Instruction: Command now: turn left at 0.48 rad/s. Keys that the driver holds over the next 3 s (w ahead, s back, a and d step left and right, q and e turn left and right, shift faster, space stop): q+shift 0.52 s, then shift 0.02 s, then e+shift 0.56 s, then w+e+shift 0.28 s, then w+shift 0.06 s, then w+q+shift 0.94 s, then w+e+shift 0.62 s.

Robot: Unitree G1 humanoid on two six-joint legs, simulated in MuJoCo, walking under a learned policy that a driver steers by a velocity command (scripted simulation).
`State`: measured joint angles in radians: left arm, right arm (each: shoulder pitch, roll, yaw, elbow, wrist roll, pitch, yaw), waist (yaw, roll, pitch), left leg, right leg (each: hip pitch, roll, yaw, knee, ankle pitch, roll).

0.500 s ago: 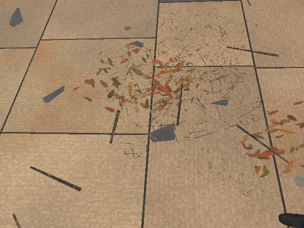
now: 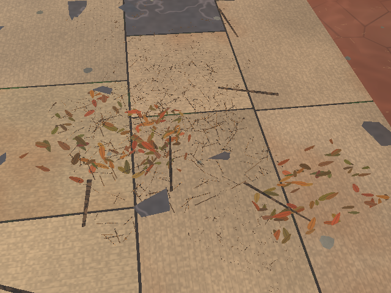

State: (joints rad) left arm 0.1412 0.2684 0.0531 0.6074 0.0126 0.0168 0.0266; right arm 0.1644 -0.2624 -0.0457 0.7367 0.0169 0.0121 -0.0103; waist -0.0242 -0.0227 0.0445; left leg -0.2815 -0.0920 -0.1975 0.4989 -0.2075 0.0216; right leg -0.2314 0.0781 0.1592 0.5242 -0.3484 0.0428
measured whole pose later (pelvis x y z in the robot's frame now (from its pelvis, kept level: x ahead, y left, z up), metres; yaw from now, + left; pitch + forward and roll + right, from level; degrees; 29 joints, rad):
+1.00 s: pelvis +0.03 +0.05 -0.01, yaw +19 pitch +1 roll +2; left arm 0.21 0.30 0.07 0.67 -0.03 0.06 -0.01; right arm 0.09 -0.28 -0.07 0.68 -0.01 0.03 -0.03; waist 0.02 0.01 0.06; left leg -0.23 0.04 0.20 0.50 -0.29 0.02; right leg -0.37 -0.08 -0.06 0.79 -0.42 0.05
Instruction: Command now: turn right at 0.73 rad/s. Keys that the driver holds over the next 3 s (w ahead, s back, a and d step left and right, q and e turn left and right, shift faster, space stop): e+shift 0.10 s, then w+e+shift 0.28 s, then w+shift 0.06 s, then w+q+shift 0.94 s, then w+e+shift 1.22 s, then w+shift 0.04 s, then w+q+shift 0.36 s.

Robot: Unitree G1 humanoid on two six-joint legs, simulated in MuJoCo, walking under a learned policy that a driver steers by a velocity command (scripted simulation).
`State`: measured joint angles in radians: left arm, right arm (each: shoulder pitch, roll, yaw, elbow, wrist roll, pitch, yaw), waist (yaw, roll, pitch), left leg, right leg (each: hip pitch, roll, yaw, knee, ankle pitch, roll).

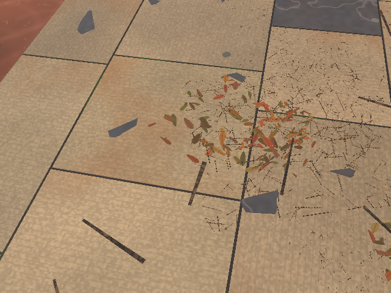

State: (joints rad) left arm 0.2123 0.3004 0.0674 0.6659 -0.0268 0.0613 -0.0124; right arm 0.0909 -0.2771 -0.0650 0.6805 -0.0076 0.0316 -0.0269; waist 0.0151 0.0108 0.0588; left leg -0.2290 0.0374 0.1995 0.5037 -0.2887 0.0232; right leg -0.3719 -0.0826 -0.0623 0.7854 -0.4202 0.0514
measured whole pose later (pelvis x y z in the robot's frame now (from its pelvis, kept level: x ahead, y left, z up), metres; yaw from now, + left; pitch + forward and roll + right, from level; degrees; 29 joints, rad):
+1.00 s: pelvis +0.52 -0.16 -0.01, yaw -8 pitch +3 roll -1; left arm 0.02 0.27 -0.01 0.60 0.06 -0.08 0.01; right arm 0.50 -0.28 -0.06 0.91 0.02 -0.06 0.01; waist -0.11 0.01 0.03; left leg -0.15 -0.07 -0.15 1.02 -0.41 0.11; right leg -0.47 0.00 -0.03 0.62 -0.20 -0.01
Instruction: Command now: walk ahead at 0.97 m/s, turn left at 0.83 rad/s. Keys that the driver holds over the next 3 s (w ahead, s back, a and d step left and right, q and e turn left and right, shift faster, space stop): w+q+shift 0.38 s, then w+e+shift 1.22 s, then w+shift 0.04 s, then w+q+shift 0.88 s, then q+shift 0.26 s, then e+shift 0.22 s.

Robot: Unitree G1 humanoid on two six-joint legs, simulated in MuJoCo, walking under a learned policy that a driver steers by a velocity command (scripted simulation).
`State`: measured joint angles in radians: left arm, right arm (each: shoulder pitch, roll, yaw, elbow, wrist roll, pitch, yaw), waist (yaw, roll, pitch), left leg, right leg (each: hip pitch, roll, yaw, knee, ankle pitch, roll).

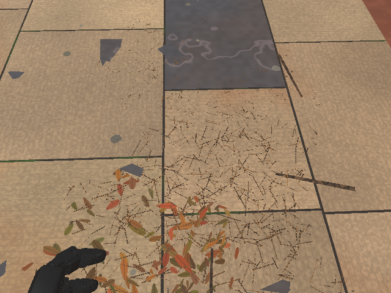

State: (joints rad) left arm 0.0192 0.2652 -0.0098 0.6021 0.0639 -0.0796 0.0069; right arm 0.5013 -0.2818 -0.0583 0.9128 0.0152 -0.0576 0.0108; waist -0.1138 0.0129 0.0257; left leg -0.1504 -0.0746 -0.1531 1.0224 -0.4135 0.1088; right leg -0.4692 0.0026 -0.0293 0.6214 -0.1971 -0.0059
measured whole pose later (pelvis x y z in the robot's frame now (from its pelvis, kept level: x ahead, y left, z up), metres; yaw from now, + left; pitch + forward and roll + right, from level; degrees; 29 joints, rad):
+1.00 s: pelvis +0.91 +0.21 +0.01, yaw +5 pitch +0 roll -1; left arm 0.46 0.32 0.06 0.91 0.01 -0.03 -0.01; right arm 0.09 -0.24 0.05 0.66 -0.08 -0.09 0.01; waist 0.05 -0.01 0.02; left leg -0.57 0.07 -0.12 1.28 -0.33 -0.02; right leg -0.21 0.23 0.03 0.45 -0.23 -0.19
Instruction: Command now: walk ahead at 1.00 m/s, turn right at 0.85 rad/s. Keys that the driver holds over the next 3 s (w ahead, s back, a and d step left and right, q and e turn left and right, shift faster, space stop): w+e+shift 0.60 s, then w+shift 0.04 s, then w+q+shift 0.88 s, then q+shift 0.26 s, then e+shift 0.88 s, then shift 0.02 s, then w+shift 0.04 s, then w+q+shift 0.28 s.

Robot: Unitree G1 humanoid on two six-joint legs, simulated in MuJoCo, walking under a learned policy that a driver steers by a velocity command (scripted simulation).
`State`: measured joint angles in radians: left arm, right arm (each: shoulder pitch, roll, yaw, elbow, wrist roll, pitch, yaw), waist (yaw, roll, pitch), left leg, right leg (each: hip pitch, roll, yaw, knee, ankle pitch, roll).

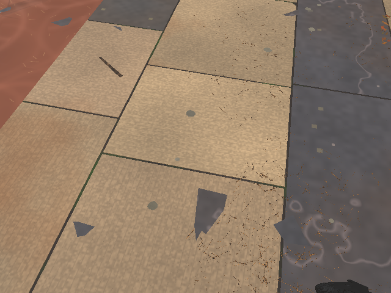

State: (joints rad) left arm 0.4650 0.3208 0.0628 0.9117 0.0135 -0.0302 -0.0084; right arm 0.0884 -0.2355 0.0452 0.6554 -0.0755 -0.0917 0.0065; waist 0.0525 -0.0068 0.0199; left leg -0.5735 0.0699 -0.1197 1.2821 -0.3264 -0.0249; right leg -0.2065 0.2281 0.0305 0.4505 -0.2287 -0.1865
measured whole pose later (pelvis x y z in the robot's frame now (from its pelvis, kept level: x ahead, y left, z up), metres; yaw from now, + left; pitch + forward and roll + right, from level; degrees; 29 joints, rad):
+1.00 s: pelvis +0.85 -0.21 +0.00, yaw -31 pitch +0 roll -2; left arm 0.43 0.29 0.04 0.89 0.01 -0.13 -0.01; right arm 0.18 -0.27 -0.02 0.76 0.00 -0.03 0.06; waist 0.04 0.02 0.04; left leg -0.80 0.11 0.04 0.85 0.07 0.08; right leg 0.16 0.13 -0.17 0.16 -0.35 -0.10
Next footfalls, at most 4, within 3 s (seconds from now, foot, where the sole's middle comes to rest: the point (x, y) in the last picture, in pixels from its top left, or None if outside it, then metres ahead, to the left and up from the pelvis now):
0.24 left None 0.45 0.17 -0.77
0.68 right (258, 234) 0.74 -0.19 -0.77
1.12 left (281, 149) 1.17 -0.32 -0.77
1.54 right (329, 99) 1.53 -0.60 -0.77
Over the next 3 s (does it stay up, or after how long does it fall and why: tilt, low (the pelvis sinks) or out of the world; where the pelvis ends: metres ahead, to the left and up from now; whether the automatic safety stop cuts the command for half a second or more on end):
stays up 1.83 -0.51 0.01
